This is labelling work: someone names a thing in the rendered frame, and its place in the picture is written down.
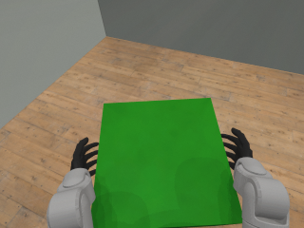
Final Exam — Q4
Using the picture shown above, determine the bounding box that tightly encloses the left robot hand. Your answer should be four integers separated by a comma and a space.
70, 137, 99, 177

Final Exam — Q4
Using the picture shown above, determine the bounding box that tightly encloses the right robot forearm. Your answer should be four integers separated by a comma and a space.
233, 157, 290, 228

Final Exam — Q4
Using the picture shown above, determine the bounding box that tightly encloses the right robot hand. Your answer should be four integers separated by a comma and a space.
220, 127, 253, 170

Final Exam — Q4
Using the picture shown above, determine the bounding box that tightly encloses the carton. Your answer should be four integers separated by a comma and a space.
91, 98, 243, 228

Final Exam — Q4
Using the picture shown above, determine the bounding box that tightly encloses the left robot forearm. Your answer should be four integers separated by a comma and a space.
47, 168, 96, 228

